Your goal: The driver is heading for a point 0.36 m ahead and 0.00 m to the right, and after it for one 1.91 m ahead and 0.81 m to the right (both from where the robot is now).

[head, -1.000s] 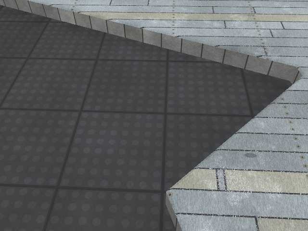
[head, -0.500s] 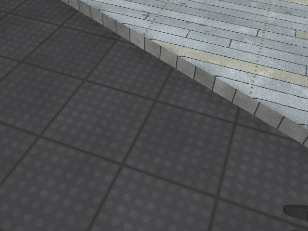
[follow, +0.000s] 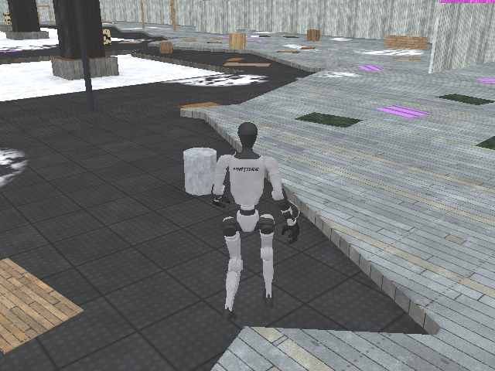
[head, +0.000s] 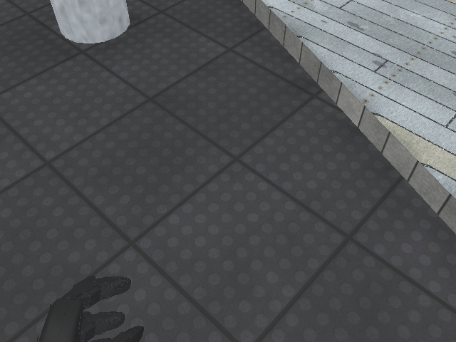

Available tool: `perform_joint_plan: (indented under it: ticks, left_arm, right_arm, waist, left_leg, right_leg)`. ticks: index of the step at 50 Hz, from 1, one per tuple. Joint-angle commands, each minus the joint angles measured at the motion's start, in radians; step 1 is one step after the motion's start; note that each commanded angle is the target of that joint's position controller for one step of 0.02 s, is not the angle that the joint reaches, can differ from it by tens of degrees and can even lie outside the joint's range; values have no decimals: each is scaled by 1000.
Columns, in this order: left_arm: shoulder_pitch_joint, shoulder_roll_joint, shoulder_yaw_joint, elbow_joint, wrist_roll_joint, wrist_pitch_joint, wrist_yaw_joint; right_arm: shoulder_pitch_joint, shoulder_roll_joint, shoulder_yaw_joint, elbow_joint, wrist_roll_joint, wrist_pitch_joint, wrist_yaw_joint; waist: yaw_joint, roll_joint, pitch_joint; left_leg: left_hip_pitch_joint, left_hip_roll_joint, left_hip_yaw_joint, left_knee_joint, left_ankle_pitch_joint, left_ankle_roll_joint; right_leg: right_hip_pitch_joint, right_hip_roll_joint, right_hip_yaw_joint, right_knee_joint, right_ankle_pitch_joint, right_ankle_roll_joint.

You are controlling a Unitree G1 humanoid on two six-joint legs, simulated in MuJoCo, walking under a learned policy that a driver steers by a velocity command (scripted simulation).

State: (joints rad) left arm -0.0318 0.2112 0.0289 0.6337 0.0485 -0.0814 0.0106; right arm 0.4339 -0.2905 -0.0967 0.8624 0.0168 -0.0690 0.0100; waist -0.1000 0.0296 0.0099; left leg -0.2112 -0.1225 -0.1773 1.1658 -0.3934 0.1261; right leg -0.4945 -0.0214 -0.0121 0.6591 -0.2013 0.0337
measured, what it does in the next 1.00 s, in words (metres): walks ahead, turning right: left foot, then right foot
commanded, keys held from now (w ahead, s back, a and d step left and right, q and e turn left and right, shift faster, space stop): w+q+shift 0.08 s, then w+shift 0.08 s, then w+e+shift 0.84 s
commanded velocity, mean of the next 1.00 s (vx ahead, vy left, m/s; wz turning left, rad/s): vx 1.00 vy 0.00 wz -0.30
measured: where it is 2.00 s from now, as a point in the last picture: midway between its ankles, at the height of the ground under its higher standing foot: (313, 81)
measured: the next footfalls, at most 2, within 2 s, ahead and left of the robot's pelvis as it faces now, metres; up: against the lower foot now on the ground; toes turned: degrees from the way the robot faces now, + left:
left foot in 0.36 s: +0.46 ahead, +0.14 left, +0.00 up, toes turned +11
right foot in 0.82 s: +0.90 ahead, -0.02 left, +0.00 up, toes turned -13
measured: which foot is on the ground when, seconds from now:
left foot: up 0.00-0.34, down 0.36-0.80, up 0.82-1.00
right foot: down 0.00-0.36, up 0.38-0.80, down 0.82-1.00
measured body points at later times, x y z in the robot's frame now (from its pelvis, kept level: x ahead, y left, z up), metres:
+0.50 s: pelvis +0.42 +0.04 +0.02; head +0.44 +0.06 +0.47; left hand +0.38 +0.30 -0.12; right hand +0.59 -0.18 -0.09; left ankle +0.42 +0.13 -0.71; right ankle +0.31 -0.13 -0.59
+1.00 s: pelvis +0.86 -0.01 +0.01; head +0.89 -0.01 +0.46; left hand +0.96 +0.27 -0.12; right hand +1.00 -0.28 -0.06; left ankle +0.92 +0.17 -0.61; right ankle +0.86 -0.01 -0.71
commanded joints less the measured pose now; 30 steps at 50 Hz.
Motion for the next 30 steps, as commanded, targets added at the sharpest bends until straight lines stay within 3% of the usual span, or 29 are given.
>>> perform_joint_plan:
  ticks: [1, 2, 3, 4, 6, 9, 11, 12, 13, 15, 16, 17, 18, 19, 20, 21, 22, 23, 25, 26, 28, 29, 30]
  left_arm:
    - [218, 66, 52, 24, 5, 6, -4]
    - [255, 61, 48, 63, 5, 1, -3]
    - [288, 61, 47, 101, 2, -7, -5]
    - [310, 58, 47, 128, -11, -16, -13]
    - [350, 58, 42, 164, -21, -37, -22]
    - [347, 105, 41, 181, -16, -53, -26]
    - [394, 137, 42, 196, -28, -51, -30]
    - [413, 180, 46, 200, -30, -49, -31]
    - [447, 195, 47, 217, -37, -42, -31]
    - [497, 254, 51, 241, -38, -31, -28]
    - [502, 271, 46, 238, -40, -31, -21]
    - [499, 337, 56, 242, -37, -24, -16]
    - [473, 328, 54, 242, -42, -17, -12]
    - [532, 164, 22, 193, -56, -16, -29]
    - [580, 125, 21, 150, -74, -10, -32]
    - [435, 197, 44, 137, -69, -3, -24]
    - [403, 157, 34, 125, -65, -6, -29]
    - [411, 128, 30, 145, -58, 2, -35]
    - [477, 92, 28, 174, -37, 39, -51]
    - [444, 90, 35, 173, -35, 56, -55]
    - [362, 63, 30, 130, -29, 76, -70]
    - [291, 69, 29, 108, -30, 78, -73]
    - [245, 56, 22, 84, -32, 76, -76]
  right_arm:
    - [-103, -6, 19, -140, -39, 13, 11]
    - [-155, 5, 22, -164, -57, 25, 28]
    - [-171, 30, 30, -188, -62, 40, 46]
    - [-198, 41, 37, -210, -62, 53, 57]
    - [-256, 35, 46, -253, -68, 57, 69]
    - [-335, 7, 60, -297, -66, 44, 76]
    - [-420, -12, 68, -314, -62, 36, 86]
    - [-451, -6, 77, -336, -59, 29, 91]
    - [-494, -18, 79, -339, -62, 26, 89]
    - [-491, -37, 77, -325, -69, 18, 75]
    - [-391, -68, 63, -290, -63, 17, 64]
    - [-226, -87, 53, -250, -71, 7, 48]
    - [-52, -134, 38, -202, -87, -2, 28]
    - [35, -238, 13, -183, -117, -9, 0]
    - [33, -267, 2, -195, -102, -12, -8]
    - [3, -212, 9, -170, -83, -12, -11]
    - [-52, -161, 23, -144, -74, -19, -9]
    - [-100, -119, 29, -134, -69, -24, -5]
    - [-144, -56, 44, -123, -42, -35, -7]
    - [-139, -13, 54, -107, -34, -46, -1]
    - [-131, -32, 48, -84, -18, -64, -1]
    - [-121, -8, 53, -70, -21, -70, 1]
    - [-120, -13, 53, -64, -29, -76, 2]
  waist:
    - [141, -102, -66]
    - [135, -88, -27]
    - [115, -108, -3]
    - [104, -118, 18]
    - [93, -109, 27]
    - [65, -89, 51]
    - [88, -49, 82]
    - [81, -79, 118]
    - [96, -54, 143]
    - [85, -72, 99]
    - [39, -96, -45]
    - [-53, -146, -98]
    - [-160, -150, -163]
    - [-110, 35, -330]
    - [-45, 119, -487]
    - [-59, 11, -326]
    - [-5, 5, -135]
    - [40, -11, -60]
    - [113, 82, -13]
    - [121, 48, 25]
    - [136, 83, 65]
    - [129, 59, 102]
    - [131, 80, 118]
  left_leg:
    - [-604, 149, 89, 242, 111, -11]
    - [-585, 182, 84, 220, 108, -12]
    - [-578, 203, 85, 206, 105, -16]
    - [-594, 226, 89, 191, 111, -19]
    - [-617, 228, 79, 155, 186, -21]
    - [-562, 194, 70, -55, 337, -18]
    - [-435, 142, 166, -268, 401, -10]
    - [-372, 146, 198, -363, 393, -2]
    - [-343, 136, 244, -420, 381, 4]
    - [-242, 91, 296, -506, 312, 24]
    - [-70, 39, 289, -483, 288, 27]
    - [68, 15, 290, -546, 164, 35]
    - [302, 75, 231, -604, 170, 56]
    - [611, 399, -144, -624, -53, 80]
    - [702, 590, -561, -756, -181, 101]
    - [557, 528, -467, -815, -124, 53]
    - [389, 487, -303, -845, 14, 36]
    - [283, 439, -185, -879, 98, 12]
    - [109, 388, -32, -961, 111, -13]
    - [87, 358, 44, -972, 197, -37]
    - [62, 360, 144, -1040, 258, -46]
    - [49, 328, 224, -1055, 352, -62]
    - [33, 316, 278, -1068, 399, -57]
  right_leg:
    - [533, -346, 531, -397, -415, -169]
    - [451, -316, 409, -404, -282, -154]
    - [407, -305, 321, -413, -208, -139]
    - [376, -297, 255, -438, -151, -126]
    - [362, -282, 153, -457, 41, -126]
    - [300, -220, -19, -509, 206, -117]
    - [263, -172, -99, -591, 262, -118]
    - [241, -208, -86, -617, 335, -138]
    - [283, -215, -89, -633, 436, -157]
    - [425, -215, -91, -536, 806, -171]
    - [477, -196, -94, -357, 1097, -171]
    - [462, -211, -97, -136, 1207, -170]
    - [322, -184, -111, 143, 1039, -166]
    - [25, -77, -91, 526, 254, -158]
    - [-178, 11, 61, 771, -275, -165]
    - [-259, -23, 103, 792, -160, -175]
    - [-284, -54, 86, 727, -86, -166]
    - [-262, -83, 83, 675, -61, -153]
    - [-171, -114, 78, 646, -31, -124]
    - [-185, -123, 81, 639, -22, -122]
    - [-249, -136, 59, 605, 51, -105]
    - [-272, -132, 40, 571, 101, -103]
    - [-276, -125, 18, 509, 159, -102]
Velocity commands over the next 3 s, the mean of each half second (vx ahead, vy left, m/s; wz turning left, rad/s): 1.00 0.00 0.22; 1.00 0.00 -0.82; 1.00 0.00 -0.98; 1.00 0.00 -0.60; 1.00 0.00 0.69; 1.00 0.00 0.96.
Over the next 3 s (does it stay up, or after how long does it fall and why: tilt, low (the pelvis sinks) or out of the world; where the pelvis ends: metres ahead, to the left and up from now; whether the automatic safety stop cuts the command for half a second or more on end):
stays up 2.18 -1.22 0.11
